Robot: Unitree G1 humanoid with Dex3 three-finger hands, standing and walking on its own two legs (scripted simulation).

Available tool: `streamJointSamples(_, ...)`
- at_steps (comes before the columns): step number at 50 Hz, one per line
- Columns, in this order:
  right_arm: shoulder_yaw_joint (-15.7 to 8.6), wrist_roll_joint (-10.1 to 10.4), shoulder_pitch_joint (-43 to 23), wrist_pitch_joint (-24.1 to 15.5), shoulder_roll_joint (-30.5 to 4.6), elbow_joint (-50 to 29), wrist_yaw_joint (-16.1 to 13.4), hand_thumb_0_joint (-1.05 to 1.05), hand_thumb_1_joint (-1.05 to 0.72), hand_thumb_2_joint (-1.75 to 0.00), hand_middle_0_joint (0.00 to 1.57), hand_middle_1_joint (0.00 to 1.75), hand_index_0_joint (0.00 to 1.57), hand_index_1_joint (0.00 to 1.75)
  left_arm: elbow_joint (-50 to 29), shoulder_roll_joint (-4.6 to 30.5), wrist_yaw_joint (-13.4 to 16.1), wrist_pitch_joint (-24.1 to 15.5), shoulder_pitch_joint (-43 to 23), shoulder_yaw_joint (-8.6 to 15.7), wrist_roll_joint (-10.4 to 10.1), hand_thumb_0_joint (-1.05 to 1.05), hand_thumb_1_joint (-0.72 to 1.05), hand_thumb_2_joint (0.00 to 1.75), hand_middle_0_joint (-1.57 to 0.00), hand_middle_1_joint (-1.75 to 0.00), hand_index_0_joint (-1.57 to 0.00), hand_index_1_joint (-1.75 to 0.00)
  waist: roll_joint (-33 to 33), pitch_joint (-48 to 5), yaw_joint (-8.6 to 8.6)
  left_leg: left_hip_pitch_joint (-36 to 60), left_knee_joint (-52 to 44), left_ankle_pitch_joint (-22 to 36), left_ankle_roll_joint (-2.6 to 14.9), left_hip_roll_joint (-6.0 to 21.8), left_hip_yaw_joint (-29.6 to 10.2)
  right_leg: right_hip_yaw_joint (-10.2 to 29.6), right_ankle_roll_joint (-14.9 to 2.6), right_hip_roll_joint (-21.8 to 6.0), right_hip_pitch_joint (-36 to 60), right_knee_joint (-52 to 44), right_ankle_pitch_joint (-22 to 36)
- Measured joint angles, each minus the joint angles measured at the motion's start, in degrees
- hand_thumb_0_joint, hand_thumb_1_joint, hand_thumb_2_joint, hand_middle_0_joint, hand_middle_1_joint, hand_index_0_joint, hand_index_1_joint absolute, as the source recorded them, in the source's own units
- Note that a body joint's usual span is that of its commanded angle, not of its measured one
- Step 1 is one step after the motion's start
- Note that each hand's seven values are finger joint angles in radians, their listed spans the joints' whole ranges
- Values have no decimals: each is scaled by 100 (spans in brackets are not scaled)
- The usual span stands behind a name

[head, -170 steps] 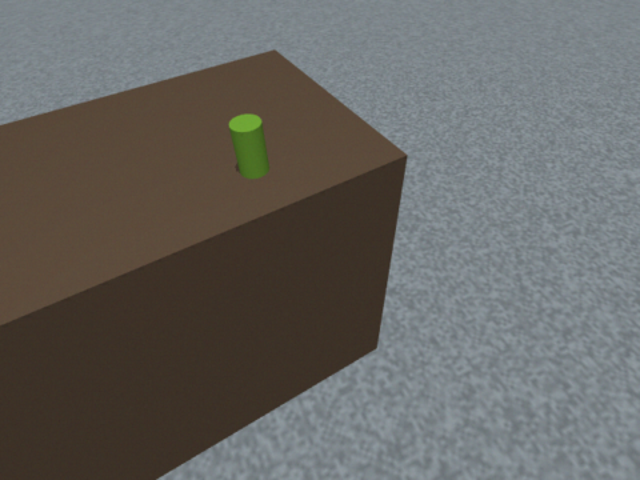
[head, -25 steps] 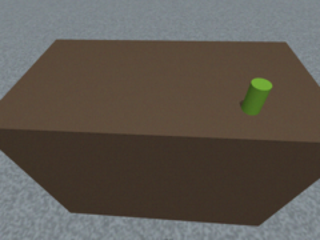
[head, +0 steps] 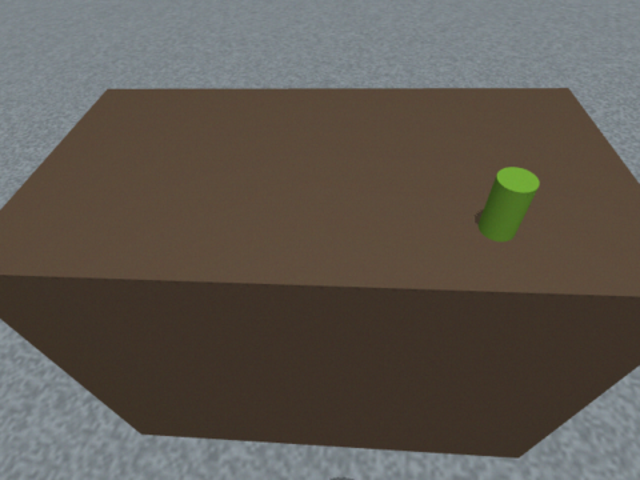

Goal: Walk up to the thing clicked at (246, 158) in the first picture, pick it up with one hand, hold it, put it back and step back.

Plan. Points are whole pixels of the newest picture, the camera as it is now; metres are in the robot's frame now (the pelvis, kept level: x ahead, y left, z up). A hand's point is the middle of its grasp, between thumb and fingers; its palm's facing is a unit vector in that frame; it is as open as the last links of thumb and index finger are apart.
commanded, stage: walk up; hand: right
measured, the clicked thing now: (506, 205) +0.48 -0.24 +0.07
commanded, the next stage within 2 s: stand in 0.32 s
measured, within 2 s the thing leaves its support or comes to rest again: neither
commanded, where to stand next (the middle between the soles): +0.06 +0.00 m, yaw -3 degrees
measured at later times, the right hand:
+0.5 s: hand out of the picture +0.08 -0.26 -0.15, palm faces +0.00 +0.94 -0.33, open 7.4 cm
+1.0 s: hand out of the picture +0.08 -0.27 -0.16, palm faces -0.01 +0.94 -0.33, open 7.4 cm
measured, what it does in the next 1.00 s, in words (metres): stands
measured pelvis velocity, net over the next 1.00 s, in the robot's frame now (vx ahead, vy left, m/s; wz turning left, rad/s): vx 0.01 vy -0.01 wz -0.01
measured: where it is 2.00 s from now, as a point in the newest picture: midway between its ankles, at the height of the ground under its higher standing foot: outside the picture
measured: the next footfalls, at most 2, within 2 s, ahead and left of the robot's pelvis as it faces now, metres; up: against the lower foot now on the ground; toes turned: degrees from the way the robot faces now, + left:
none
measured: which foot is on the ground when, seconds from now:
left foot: down 0.00-1.00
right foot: down 0.00-1.00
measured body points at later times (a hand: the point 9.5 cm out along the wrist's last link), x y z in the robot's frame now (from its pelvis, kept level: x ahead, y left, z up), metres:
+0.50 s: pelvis +0.00 +0.00 +0.00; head +0.02 +0.00 +0.45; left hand +0.08 +0.30 -0.13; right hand +0.08 -0.30 -0.13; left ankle +0.02 +0.13 -0.74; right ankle -0.02 -0.15 -0.74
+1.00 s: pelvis +0.01 -0.01 +0.00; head +0.02 -0.01 +0.45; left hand +0.08 +0.29 -0.13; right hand +0.08 -0.32 -0.13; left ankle +0.02 +0.13 -0.74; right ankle -0.02 -0.15 -0.74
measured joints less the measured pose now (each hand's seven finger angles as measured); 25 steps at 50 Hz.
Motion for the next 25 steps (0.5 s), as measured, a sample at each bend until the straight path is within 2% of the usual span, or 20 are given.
streamJointSamples(16, -15, -12, 27, 32, 35, 123, 1, 0, -90, -90, 21, 30, 20, 30, 99, -28, 4, 34, 16, 33, 39, 1, 90, 89, -21, -30, -20, -30, -8, 33, -16, 111, -185, 69, -12, 11, 27, 22, -7, 8, 86, -158, 66)
streamJointSamples(25, 59, 3, 18, -65, 55, 198, -34, 0, -90, -90, 21, 30, 20, 30, 113, -40, -22, 104, 10, 22, -9, 1, 90, 89, -21, -30, -20, -30, -72, 94, -46, 110, -349, 171, -40, 28, 44, 38, -23, 22, 40, -247, 135)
